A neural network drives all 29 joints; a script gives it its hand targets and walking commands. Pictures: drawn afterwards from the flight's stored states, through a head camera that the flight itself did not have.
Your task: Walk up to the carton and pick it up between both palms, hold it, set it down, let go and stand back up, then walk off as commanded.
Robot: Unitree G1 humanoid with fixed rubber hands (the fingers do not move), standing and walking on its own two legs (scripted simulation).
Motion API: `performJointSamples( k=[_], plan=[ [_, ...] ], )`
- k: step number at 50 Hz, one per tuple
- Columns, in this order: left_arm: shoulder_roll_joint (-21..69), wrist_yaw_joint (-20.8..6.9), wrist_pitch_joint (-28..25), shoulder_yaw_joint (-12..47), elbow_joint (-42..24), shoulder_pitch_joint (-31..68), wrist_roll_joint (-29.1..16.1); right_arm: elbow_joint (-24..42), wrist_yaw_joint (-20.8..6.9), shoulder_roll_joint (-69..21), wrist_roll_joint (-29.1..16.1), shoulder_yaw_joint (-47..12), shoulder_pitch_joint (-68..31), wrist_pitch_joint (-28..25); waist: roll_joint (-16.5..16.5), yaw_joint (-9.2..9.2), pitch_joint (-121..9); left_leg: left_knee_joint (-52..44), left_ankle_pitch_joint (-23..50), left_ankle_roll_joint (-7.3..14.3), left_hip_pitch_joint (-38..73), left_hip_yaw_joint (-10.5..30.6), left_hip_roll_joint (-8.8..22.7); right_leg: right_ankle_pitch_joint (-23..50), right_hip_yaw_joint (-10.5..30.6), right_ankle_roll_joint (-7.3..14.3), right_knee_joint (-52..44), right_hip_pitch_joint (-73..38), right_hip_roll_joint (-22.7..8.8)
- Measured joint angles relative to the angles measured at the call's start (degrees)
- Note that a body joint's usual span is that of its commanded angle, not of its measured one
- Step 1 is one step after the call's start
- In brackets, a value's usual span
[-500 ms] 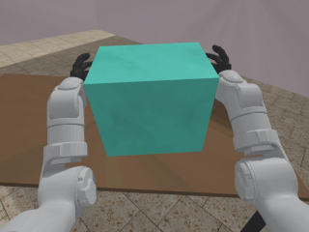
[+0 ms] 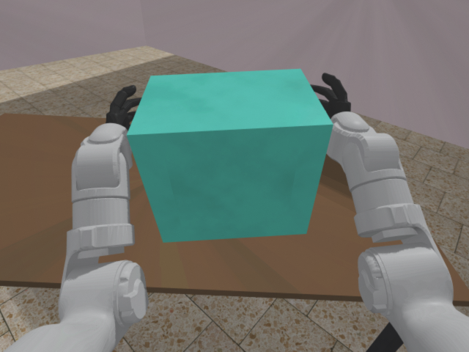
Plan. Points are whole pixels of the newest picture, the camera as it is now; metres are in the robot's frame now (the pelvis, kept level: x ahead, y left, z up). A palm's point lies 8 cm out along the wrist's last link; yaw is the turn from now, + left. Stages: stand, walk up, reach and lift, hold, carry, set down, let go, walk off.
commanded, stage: hold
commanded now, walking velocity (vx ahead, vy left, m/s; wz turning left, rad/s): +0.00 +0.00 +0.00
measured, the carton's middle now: (230, 157) +0.36 -0.01 +0.22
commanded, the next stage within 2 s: set down in 0.34 s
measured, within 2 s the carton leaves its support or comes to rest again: neither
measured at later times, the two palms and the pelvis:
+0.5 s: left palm (115, 130) +0.36 +0.17 +0.27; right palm (337, 116) +0.36 -0.17 +0.29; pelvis -0.01 +0.00 +0.00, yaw +1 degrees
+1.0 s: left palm (124, 159) +0.39 +0.18 +0.20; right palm (316, 161) +0.38 -0.16 +0.20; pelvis +0.00 +0.00 +0.00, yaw +2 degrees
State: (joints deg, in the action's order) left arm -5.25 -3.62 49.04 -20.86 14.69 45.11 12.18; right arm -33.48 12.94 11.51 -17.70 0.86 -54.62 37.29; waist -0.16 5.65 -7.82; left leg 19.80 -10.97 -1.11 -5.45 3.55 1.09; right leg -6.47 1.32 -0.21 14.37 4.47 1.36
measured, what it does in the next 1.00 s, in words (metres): stands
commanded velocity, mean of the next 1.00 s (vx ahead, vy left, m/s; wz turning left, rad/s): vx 0.00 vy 0.00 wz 0.00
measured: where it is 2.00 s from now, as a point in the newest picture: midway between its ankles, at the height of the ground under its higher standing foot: outside the picture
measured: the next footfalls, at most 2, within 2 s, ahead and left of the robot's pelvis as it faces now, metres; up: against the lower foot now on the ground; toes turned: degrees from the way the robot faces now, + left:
none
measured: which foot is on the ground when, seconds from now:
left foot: down 0.00-1.00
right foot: down 0.00-1.00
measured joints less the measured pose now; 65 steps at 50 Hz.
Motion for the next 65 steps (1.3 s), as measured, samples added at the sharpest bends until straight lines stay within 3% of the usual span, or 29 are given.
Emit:
performJointSamples(
  k=[13, 20, 24, 28, 32, 39, 43, 47, 53, 65],
  plan=[
    [-0.17, 0.11, 0.55, 0.03, 0.23, 1.0, 0.32, -1.21, -0.64, -0.02, 0.41, 0.57, -0.85, -0.42, 0.17, -0.15, 0.06, -0.25, 0.31, -0.05, -0.05, -0.08, -0.06, 0.02, 0.14, 0.05, 0.28, 0.3, -0.03],
    [0.79, -0.12, 0.77, -0.59, -1.62, 0.36, 0.82, 1.24, -0.54, -0.01, 0.69, 0.85, -0.04, 0.51, 0.09, 0.05, 1.04, -0.85, 0.82, 0.03, 0.8, 0.26, -0.39, -0.07, -0.2, -0.03, 0.51, -0.34, -0.35],
    [1.5, -0.99, -1.03, -2.39, -1.41, 1.26, 1.86, 1.46, -1.09, -0.92, 2.34, 2.62, -0.79, -0.8, 0.24, 0.32, 1.93, -0.89, 1.32, 0.07, 0.78, 0.76, -0.66, -0.01, -0.74, -0.06, 0.78, -0.4, -0.62],
    [1.5, -1.79, -5.12, -4.4, 2.48, 3.75, 3.32, -2.24, -3.31, -3.25, 6.67, 6.99, -2.91, -5.11, 0.51, 0.43, 2.39, -1.2, 1.65, 0.08, 1.37, 1.02, -1.01, -0.38, -1.09, -0.06, 1.51, -0.67, -1.0],
    [0.74, -4.64, -11.1, -6.79, 9.08, 6.51, 6.06, -6.62, -5.76, -6.12, 12.76, 12.25, -4.46, -11.24, 1.18, 1.14, 3.82, -2.08, 1.97, 0.32, 3.29, 1.22, -1.48, -0.98, -1.64, -0.24, 1.95, -2.21, -1.62],
    [0.49, -5.98, -16.82, -5.85, 9.95, 3.8, 7.92, -7.42, -6.98, -9.2, 16.39, 13.49, 1.55, -21.39, 2.78, 1.28, 6.82, -3.38, 1.7, 0.43, 7.22, 0.6, -1.4, -1.43, -1.56, -0.34, 1.03, -5.9, -1.76],
    [0.98, -5.55, -18.13, -4.07, 8.68, 1.1, 7.4, -5.95, -6.63, -9.6, 15.95, 11.99, 6.18, -24.72, 3.52, 1.02, 9.14, -3.1, 1.21, 0.52, 8.06, 0.46, -1.33, -1.53, -1.73, -0.43, 0.53, -7.13, -1.75],
    [1.41, -2.93, -18.59, -0.14, 4.8, -3.26, 4.59, -3.23, -6.18, -8.91, 13.73, 9.38, 10.84, -27.75, 3.55, 0.68, 10.67, -2.34, 0.71, 0.48, 7.44, 0.49, -1.22, -1.51, -2.07, -0.5, 0.07, -7.16, -1.7],
    [1.8, -0.73, -19.38, 2.72, 1.3, -7.61, 1.66, 0.8, -5.52, -7.78, 11.45, 6.48, 15.0, -28.76, 3.36, 1.24, 11.9, -1.47, 0.19, 0.61, 6.27, 0.72, -1.21, -1.57, -2.77, -0.64, -0.15, -6.68, -1.76],
    [1.76, -0.9, -21.74, 0.89, 8.7, -3.39, 2.34, -3.54, -5.71, -7.65, 13.37, 8.53, 12.31, -29.39, 3.31, 1.69, 10.53, -1.82, 0.2, 0.82, 5.9, -0.58, -1.1, -1.57, -2.15, -0.78, 0.23, -5.59, -1.85]
  ],
)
